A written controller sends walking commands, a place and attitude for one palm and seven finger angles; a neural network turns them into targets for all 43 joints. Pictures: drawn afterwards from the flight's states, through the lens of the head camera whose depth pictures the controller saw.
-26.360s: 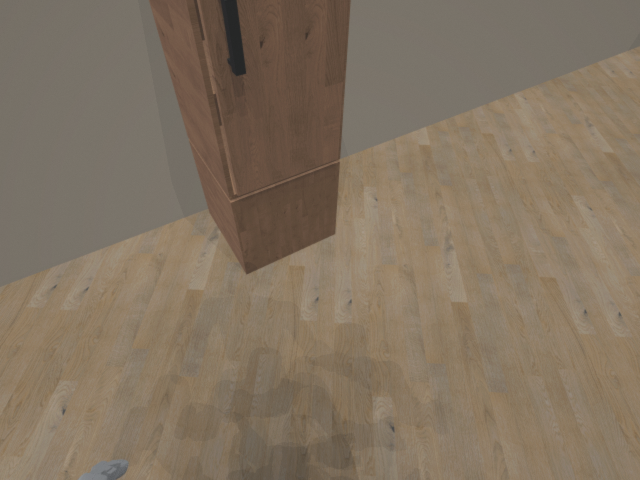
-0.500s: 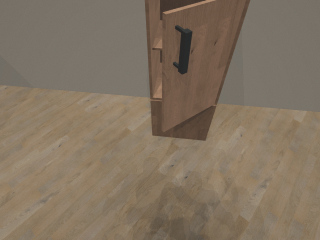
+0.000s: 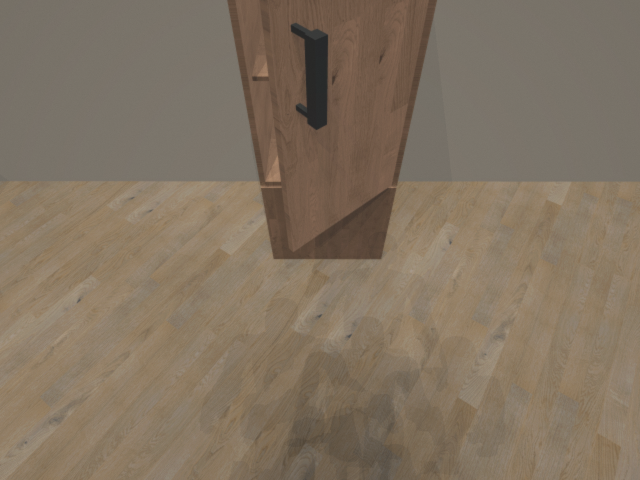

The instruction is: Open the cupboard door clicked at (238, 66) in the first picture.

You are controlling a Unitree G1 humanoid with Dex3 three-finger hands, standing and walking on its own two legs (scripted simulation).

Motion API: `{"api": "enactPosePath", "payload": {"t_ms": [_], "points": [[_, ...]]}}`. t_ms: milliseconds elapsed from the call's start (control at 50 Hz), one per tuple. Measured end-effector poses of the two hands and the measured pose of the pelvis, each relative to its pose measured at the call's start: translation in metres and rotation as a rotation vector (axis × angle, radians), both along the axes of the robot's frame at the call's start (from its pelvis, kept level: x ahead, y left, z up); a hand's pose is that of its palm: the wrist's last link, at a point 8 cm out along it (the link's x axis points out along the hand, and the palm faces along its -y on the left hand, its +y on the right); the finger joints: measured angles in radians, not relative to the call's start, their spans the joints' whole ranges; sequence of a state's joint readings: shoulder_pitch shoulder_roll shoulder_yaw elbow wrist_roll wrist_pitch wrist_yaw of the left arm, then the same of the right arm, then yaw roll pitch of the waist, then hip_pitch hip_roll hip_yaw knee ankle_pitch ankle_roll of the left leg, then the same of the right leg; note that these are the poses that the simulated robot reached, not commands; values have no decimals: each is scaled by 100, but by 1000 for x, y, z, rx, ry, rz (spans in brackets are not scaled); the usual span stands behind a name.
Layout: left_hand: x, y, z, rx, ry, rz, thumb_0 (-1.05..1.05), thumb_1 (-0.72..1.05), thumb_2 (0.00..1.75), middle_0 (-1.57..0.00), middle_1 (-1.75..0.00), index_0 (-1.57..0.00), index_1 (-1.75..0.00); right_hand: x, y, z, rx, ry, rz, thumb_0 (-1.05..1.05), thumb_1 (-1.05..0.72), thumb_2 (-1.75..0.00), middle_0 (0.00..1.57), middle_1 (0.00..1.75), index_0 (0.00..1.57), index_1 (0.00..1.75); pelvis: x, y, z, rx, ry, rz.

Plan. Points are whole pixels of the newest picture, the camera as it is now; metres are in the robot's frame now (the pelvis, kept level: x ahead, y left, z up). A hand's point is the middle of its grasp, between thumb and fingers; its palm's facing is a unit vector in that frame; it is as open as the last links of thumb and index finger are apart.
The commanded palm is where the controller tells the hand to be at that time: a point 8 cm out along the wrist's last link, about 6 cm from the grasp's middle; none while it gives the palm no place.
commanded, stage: walk to a spot facing it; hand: left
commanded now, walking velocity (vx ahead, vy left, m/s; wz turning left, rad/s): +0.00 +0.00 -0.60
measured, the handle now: (308, 78) +0.67 +0.07 +0.13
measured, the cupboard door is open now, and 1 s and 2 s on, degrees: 41 41 41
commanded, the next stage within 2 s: none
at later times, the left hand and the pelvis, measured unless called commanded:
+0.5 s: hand out of the picture +0.08 +0.19 -0.17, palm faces -0.18 -0.96 -0.23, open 7.4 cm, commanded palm none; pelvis +0.00 +0.00 +0.01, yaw -16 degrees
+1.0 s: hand (238, 424) +0.21 +0.15 -0.17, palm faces -0.55 -0.80 -0.25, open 7.4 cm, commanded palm none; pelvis +0.01 +0.02 -0.01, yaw -35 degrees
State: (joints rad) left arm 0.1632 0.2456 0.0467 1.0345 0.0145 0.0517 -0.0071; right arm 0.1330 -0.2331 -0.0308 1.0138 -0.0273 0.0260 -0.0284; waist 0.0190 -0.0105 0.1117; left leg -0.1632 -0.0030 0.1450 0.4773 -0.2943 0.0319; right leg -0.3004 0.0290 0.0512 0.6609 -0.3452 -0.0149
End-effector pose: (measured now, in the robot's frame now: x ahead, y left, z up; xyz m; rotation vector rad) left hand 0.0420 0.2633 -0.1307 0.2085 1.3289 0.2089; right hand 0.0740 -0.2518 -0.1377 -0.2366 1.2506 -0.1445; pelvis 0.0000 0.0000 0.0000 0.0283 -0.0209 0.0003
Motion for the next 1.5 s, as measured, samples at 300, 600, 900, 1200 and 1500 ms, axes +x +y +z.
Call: {"api": "enactPosePath", "payload": {"t_ms": [300, 600, 900, 1200, 1500], "points": [[6, -51, 2, -25, 51, -101, 0, 90, 90, -20, -30, -20, -30, -35, -29, 0, 29, 28, -190, 1, -91, -90, 21, 30, 20, 30, -3, -25, 5, 9, 30, -152], [90, -5, -15, -46, -27, -276, 1, 90, 90, -20, -30, -20, -30, -30, -5, 23, -84, -135, -281, 0, -91, -90, 21, 30, 20, 30, 6, 19, -4, -35, 40, -326], [183, -61, -1, -15, -149, -588, 0, 91, 90, -20, -30, -20, -30, -149, -4, -3, -46, 25, -575, 1, -91, -90, 21, 30, 20, 30, 8, 12, -12, -37, 26, -535], [221, -121, -4, -134, -110, -778, 1, 91, 90, -20, -30, -20, -30, -208, 60, 19, -39, 80, -749, 0, -91, -90, 21, 30, 20, 30, 18, 19, 1, -50, 43, -726], [212, -162, 4, -78, -56, -937, 0, 90, 90, -20, -30, -20, -30, -216, 34, 15, -3, -18, -950, 1, -91, -90, 20, 30, 20, 30, 21, -7, 6, 0, 29, -912]]}}
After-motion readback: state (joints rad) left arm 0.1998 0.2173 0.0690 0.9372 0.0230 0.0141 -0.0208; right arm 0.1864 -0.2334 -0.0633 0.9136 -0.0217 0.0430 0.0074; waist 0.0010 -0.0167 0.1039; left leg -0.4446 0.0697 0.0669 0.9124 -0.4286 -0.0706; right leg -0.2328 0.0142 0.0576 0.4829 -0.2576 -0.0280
